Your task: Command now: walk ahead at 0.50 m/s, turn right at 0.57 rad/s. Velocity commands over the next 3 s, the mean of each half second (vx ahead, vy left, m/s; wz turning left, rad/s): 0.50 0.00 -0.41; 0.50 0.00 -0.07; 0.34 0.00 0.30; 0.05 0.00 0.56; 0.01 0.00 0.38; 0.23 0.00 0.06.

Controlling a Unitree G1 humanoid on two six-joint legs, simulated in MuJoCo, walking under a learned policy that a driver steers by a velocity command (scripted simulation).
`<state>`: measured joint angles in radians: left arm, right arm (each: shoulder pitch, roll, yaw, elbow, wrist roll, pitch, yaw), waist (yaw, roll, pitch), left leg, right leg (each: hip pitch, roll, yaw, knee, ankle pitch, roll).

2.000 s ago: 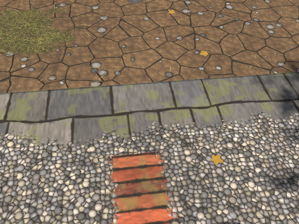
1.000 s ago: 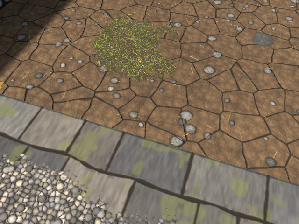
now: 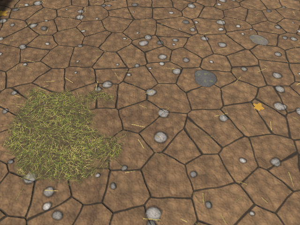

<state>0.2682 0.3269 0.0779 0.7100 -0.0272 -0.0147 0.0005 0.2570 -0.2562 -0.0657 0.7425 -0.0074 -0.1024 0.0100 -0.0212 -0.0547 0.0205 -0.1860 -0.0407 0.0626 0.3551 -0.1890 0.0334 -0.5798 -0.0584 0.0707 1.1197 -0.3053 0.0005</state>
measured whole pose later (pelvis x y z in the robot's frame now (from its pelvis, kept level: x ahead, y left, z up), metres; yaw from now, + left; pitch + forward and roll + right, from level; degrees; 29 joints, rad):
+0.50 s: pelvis +0.26 -0.09 +0.00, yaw -13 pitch +1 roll -1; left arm 0.26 0.26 0.07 0.71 -0.01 -0.06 -0.04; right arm 0.17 -0.31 -0.05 0.78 0.02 -0.09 0.03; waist 0.02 0.04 0.06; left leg -0.50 0.11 -0.01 1.04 -0.34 0.03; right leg -0.23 0.07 -0.02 0.41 -0.19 -0.09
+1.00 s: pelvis +0.57 -0.08 -0.04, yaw -13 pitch +1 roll +0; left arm 0.22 0.29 0.07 0.78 -0.01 -0.06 0.01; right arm 0.27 -0.25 -0.03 0.88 -0.01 -0.09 0.04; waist -0.03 -0.04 0.04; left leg -0.26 -0.07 0.02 0.43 -0.19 0.08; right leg -0.56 -0.08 0.05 1.10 -0.30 0.00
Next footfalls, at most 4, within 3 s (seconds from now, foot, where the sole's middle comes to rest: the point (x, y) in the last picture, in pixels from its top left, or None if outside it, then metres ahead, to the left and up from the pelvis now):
0.30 right None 0.29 -0.18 -0.78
0.78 left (154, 194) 0.65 -0.02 -0.82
1.28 right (205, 153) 0.88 -0.30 -0.82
1.72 left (156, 157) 0.85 -0.04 -0.82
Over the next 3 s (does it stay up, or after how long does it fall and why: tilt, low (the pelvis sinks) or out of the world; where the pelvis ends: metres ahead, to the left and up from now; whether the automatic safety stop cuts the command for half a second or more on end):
stays up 0.91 -0.15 -0.04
